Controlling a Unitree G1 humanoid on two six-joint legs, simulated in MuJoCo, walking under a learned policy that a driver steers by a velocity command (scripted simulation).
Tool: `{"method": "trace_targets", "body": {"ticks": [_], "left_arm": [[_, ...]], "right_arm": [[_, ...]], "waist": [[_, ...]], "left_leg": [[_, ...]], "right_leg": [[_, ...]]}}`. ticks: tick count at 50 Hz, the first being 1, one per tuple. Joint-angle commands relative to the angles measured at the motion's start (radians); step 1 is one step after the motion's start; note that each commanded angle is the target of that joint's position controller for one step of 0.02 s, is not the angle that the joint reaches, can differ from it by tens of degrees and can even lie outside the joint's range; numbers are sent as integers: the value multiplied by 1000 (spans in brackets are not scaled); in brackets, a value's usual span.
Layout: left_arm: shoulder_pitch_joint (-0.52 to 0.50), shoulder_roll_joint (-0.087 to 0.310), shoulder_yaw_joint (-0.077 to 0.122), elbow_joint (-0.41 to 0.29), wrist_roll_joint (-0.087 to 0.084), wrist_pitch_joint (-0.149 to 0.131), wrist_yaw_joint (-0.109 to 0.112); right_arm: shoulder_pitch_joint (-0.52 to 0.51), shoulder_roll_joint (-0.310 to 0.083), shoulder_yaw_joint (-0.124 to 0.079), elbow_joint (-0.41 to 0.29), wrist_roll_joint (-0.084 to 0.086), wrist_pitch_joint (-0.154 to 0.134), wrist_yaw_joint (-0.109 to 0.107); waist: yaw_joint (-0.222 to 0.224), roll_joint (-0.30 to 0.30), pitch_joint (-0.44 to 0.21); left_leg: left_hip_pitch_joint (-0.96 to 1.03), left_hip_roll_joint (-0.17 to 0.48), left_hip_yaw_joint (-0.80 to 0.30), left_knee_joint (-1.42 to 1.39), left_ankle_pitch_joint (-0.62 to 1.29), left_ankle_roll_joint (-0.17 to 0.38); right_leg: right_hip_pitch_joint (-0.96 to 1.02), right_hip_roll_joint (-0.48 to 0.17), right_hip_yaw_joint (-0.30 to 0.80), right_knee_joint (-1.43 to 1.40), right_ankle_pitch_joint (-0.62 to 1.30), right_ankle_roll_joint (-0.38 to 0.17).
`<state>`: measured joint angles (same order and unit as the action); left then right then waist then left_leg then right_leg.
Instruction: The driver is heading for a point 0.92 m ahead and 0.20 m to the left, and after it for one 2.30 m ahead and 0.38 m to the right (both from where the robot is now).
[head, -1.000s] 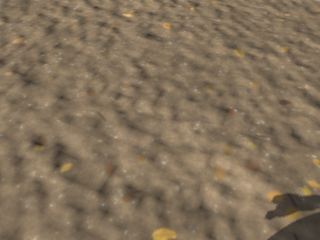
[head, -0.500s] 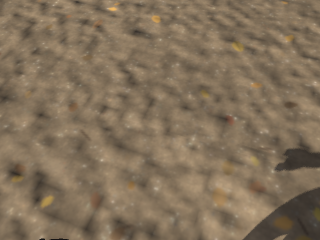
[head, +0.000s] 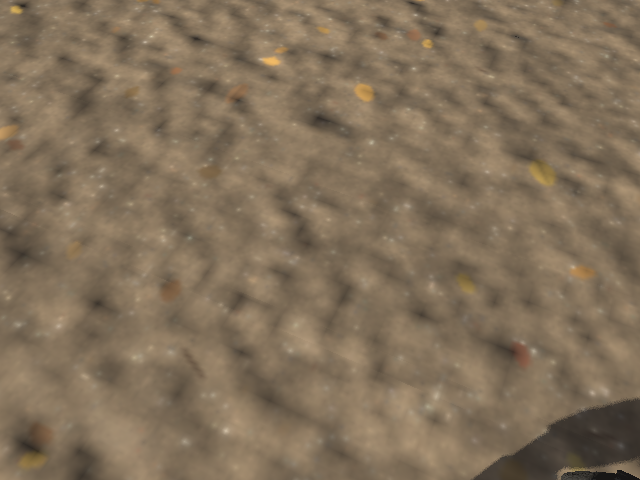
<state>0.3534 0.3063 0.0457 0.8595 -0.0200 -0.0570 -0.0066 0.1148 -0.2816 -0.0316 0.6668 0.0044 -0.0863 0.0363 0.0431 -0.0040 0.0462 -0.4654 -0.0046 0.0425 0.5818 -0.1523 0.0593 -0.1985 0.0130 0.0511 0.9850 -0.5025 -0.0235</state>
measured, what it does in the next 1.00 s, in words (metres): walks ahead: right foot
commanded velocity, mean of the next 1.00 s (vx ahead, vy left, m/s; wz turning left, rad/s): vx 0.50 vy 0.00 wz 0.15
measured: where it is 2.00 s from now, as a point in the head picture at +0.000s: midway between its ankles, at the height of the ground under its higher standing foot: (285, 228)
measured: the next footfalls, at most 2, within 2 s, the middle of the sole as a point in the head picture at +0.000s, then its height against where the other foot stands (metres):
right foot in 0.48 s outside the picture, level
left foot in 1.02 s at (289, 359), level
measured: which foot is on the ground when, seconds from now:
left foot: down 0.00-0.48, up 0.50-1.00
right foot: up 0.00-0.46, down 0.48-1.00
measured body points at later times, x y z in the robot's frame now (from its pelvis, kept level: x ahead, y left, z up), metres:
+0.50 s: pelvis +0.28 -0.04 +0.00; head +0.31 -0.05 +0.45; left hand +0.50 +0.20 -0.08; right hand +0.28 -0.33 -0.13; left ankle +0.10 +0.09 -0.70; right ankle +0.39 -0.14 -0.73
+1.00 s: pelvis +0.54 -0.01 +0.00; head +0.57 +0.00 +0.45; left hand +0.51 +0.27 -0.13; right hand +0.79 -0.20 -0.09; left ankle +0.67 +0.11 -0.71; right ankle +0.39 -0.14 -0.72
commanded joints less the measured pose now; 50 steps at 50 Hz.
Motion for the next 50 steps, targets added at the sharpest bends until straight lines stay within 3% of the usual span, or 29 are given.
{"method": "trace_targets", "body": {"ticks": [1, 2, 3, 6, 9, 13, 18, 21, 22, 23, 24, 25, 26, 27, 28, 29, 31, 33, 35, 40, 45, 48, 49, 50], "left_arm": [[-74, 129, 21, -113, -17, -46, -2], [-95, 119, 24, -117, 1, -43, 0], [-72, 106, 25, -111, 4, -35, -1], [-54, 64, 17, -101, 10, -8, 4], [-155, 50, 11, -134, 20, -5, 6], [-284, 24, -1, -163, 15, -22, -9], [-404, 36, -1, -210, 4, -35, -35], [-364, 66, 11, -208, 6, -41, -45], [-289, 87, 23, -188, 8, -42, -43], [-144, 129, 47, -141, 10, -42, -34], [34, 199, 69, -105, 19, -38, -23], [82, 278, 85, -88, 20, -32, -24], [79, 174, 59, -93, 4, -33, -25], [10, 138, 45, -102, 7, -34, -22], [-57, 115, 39, -112, 14, -33, -19], [-104, 83, 31, -116, 21, -35, -20], [-138, 59, 25, -110, 33, -48, -20], [-137, 75, 32, -89, 31, -62, -18], [-128, 93, 39, -69, 35, -67, -10], [-118, 114, 40, -45, 31, -60, 6], [-34, 141, 50, 0, 14, -26, 13], [-53, 170, 60, -4, 6, 1, 22], [-64, 184, 65, -10, 4, 8, 28], [-75, 192, 68, -16, 5, 18, 34]], "right_arm": [[197, -149, -47, -5, -2, -1, -7], [158, -128, -41, -6, -9, -3, -6], [139, -115, -37, -7, -18, -8, -6], [140, -120, -41, 16, -6, -25, -7], [171, -142, -48, 45, -5, -22, -19], [215, -163, -52, 75, 4, -9, -31], [287, -182, -61, 130, 13, 15, -37], [271, -197, -69, 143, 18, 31, -45], [250, -204, -70, 142, 18, 36, -48], [244, -184, -61, 140, 13, 42, -50], [255, -137, -38, 116, -8, 41, -54], [381, -16, -3, 95, -7, 18, -42], [320, -111, -21, 109, 13, -3, -37], [228, -161, -36, 80, 39, -18, -31], [180, -155, -34, 71, 38, -22, -34], [153, -149, -38, 70, 23, -18, -36], [198, -120, -40, 85, 23, 8, -35], [207, -88, -35, 88, 24, 32, -39], [164, -83, -36, 71, 20, 40, -43], [40, -56, -28, 35, 16, 29, -23], [-98, -39, -20, -42, 17, 29, 8], [-83, -65, -34, -73, 17, 33, 26], [-36, -86, -46, -70, 15, 38, 27], [69, -120, -67, -50, 16, 42, 24]], "waist": [[-108, 56, -150], [-83, 42, -96], [-52, 71, -95], [-26, 73, -74], [-47, 51, -28], [-95, 56, 3], [-127, 62, 33], [-84, 84, 0], [-36, 92, -47], [32, 75, -142], [94, -17, -293], [20, -281, -401], [71, -197, -390], [63, -151, -240], [36, -72, -166], [11, -46, -103], [-36, -84, -86], [-51, -74, -55], [-45, -55, -23], [-1, -43, 9], [50, -24, 51], [9, -56, 15], [-24, -78, -26], [-85, -82, -88]], "left_leg": [[548, 309, -492, -305, -102, 178], [448, 273, -415, -331, 5, 175], [388, 252, -367, -359, 67, 172], [318, 231, -268, -422, 170, 193], [328, 216, -198, -456, 212, 189], [341, 178, -113, -466, 185, 149], [479, 242, -128, -412, 202, 140], [553, 268, -133, -324, 365, 113], [549, 248, -112, -234, 520, 97], [498, 196, -72, -60, 602, 70], [304, 141, -32, 234, 369, 33], [-117, -55, -39, 580, -317, -38], [-243, -28, -174, 700, -437, -32], [-308, 24, -162, 714, -357, -19], [-282, 75, -137, 674, -265, -18], [-250, 106, -130, 615, -204, -25], [-146, 137, -146, 568, -137, -36], [-143, 141, -152, 531, -104, -53], [-198, 139, -170, 461, -20, -68], [-184, 115, -104, 180, 237, -65], [-255, 100, -46, 43, 191, -29], [-184, 47, 19, 22, 49, 18], [-106, 12, 49, 31, -3, 38], [31, -29, 69, 20, -25, 64]], "right_leg": [[-529, -88, 35, 272, 110, -17], [-498, -117, 29, 211, 166, -9], [-437, -140, 37, 183, 208, -3], [-409, -149, 20, 105, 255, 26], [-479, -155, 13, -55, 391, 52], [-432, -120, -24, -311, 587, 50], [-448, -90, -27, -447, 553, 17], [-370, -63, -43, -486, 444, -25], [-255, -32, -74, -507, 431, -46], [-44, -12, -94, -521, 454, -76], [263, -170, 80, -476, 488, -139], [593, -390, 564, -568, 283, -308], [588, -388, 668, -664, 140, -302], [470, -357, 519, -685, 165, -257], [337, -324, 395, -702, 254, -228], [223, -291, 310, -735, 338, -213], [105, -257, 206, -796, 411, -199], [45, -256, 120, -843, 467, -205], [43, -254, 54, -869, 510, -202], [83, -213, -117, -888, 569, -151], [271, -276, -169, -831, 651, -137], [343, -296, -208, -701, 979, -107], [349, -294, -222, -612, 1147, -95], [326, -278, -239, -460, 1247, -80]]}}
